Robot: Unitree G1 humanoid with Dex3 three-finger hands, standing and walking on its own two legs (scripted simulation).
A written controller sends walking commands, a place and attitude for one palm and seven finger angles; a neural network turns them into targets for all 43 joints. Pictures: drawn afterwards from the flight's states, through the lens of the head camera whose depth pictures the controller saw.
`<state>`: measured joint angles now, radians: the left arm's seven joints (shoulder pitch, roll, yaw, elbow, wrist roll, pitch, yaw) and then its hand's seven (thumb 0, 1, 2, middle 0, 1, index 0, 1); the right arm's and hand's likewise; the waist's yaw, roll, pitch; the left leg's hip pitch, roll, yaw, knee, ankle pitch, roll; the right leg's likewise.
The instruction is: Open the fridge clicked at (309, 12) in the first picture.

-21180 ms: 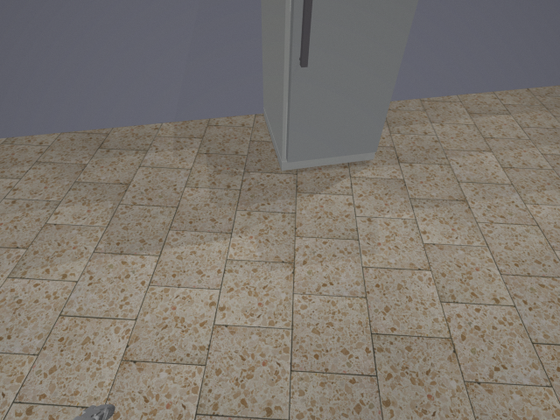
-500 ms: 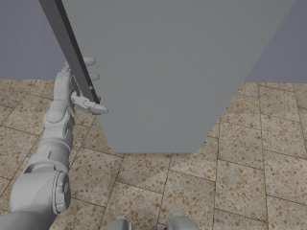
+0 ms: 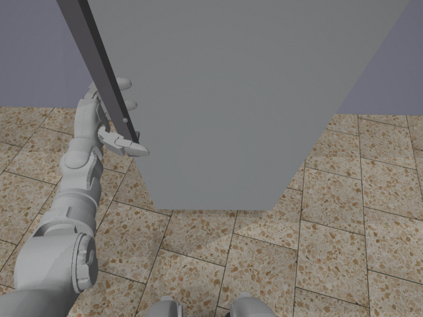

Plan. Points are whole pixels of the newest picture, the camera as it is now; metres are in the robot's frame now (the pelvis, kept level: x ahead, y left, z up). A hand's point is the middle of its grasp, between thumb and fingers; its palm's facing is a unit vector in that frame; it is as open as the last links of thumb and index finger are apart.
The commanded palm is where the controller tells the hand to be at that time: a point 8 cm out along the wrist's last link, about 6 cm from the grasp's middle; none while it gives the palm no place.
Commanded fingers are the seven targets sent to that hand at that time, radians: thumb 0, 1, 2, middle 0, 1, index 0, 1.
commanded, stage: slide the fingers in behind the handle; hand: left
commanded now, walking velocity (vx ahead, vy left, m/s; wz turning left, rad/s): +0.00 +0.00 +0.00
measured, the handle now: (109, 75) +0.52 +0.17 +0.14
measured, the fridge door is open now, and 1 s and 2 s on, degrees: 0 0 1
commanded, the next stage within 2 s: grip the handle and tug to test in 0.02 s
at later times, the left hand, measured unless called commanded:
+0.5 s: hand (125, 121) +0.47 +0.15 +0.08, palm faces -0.04 -1.00 -0.02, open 10.6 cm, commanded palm +0.44 +0.20 +0.08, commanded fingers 0.00 0.43 0.70 -0.40 -1.33 -0.40 -1.33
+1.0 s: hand (125, 119) +0.47 +0.15 +0.08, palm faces -0.04 -1.00 -0.02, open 5.9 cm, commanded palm +0.44 +0.20 +0.08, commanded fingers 0.00 0.90 0.90 -0.45 -1.40 -0.45 -1.40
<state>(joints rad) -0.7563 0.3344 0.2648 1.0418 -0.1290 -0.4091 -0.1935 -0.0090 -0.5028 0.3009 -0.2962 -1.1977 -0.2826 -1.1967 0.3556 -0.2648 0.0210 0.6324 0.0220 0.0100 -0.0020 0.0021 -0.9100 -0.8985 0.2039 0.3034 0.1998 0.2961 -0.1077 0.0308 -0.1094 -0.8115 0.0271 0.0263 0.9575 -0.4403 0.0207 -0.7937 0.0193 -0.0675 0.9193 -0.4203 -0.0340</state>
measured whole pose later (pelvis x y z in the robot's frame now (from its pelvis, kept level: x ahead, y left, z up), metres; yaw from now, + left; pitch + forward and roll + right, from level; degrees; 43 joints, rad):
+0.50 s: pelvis +0.00 +0.01 +0.00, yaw +0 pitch +17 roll -2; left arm -0.75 0.32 0.25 1.03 -0.13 -0.41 -0.17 0.00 0.00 0.51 -0.35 -1.27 -0.34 -1.27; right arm 0.37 -0.26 0.02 0.63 0.02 0.01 0.00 0.00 -0.91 -0.90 0.20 0.30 0.20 0.30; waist -0.11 0.03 -0.11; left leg -0.81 0.02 0.03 0.96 -0.44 0.03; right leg -0.79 0.02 -0.06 0.92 -0.42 -0.02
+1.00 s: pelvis +0.00 +0.00 +0.00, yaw -1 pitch +17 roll -2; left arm -0.75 0.33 0.28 1.04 -0.12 -0.40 -0.18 0.01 0.66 0.78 -0.41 -1.39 -0.39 -1.39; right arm 0.37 -0.26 0.02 0.63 0.02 0.02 0.00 0.00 -0.91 -0.90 0.20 0.30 0.20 0.30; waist -0.12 0.03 -0.11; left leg -0.81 0.03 0.03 0.96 -0.45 0.03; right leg -0.79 0.02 -0.06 0.91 -0.42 -0.03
